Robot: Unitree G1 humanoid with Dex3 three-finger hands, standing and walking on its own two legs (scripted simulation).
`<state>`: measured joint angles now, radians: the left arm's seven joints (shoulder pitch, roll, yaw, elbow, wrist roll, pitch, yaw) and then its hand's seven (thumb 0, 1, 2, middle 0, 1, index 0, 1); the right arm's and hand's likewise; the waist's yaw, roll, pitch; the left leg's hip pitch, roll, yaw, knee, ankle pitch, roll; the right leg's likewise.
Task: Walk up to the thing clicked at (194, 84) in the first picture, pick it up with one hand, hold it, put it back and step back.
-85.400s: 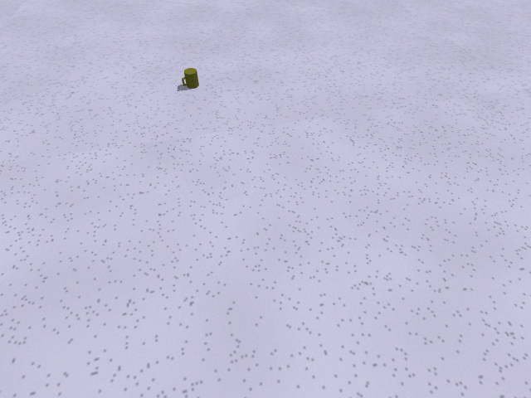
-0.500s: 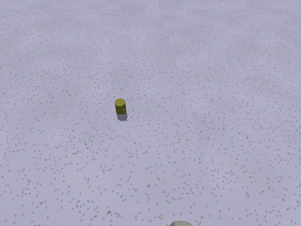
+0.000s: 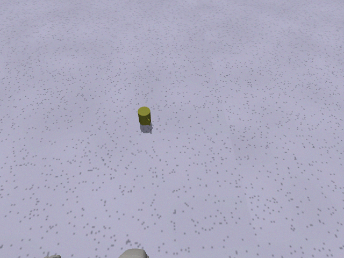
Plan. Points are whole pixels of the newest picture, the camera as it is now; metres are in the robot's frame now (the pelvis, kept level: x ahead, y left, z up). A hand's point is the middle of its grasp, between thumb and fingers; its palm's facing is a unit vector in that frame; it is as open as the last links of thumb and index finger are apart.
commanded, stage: step back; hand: left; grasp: from above
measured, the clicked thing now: (145, 117) +1.06 +0.23 -0.70
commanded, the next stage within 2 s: stand in 0.20 s
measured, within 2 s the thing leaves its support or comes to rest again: neither
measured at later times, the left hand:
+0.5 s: hand out of the picture +0.11 +0.26 -0.14, palm faces -0.06 -0.94 -0.33, open 7.4 cm
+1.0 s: hand out of the picture +0.10 +0.26 -0.14, palm faces -0.07 -0.94 -0.34, open 7.4 cm
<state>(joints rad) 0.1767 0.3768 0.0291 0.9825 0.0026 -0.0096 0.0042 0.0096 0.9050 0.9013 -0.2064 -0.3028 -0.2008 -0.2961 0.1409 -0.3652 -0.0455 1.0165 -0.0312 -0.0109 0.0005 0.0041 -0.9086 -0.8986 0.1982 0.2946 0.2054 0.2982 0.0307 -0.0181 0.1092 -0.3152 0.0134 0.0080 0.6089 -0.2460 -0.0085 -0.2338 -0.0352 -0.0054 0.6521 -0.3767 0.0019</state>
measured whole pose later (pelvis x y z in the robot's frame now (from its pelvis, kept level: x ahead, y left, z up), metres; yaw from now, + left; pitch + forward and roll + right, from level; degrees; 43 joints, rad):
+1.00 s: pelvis +0.02 +0.01 +0.02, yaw -1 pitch -2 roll +0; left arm 0.11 0.35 -0.01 1.13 0.01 -0.02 -0.01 0.01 0.91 0.90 -0.20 -0.30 -0.20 -0.30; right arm 0.08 -0.34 -0.01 1.16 -0.01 -0.01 0.02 0.00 -0.91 -0.90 0.20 0.29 0.21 0.30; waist -0.02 -0.01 0.05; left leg -0.16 0.02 0.03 0.33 -0.14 -0.01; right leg -0.07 -0.03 0.02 0.32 -0.22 0.03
